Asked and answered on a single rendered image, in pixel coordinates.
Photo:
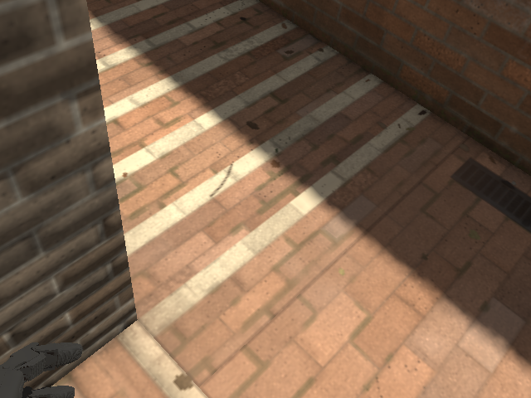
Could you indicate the robot left hand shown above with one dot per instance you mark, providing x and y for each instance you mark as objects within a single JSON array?
[{"x": 31, "y": 361}]

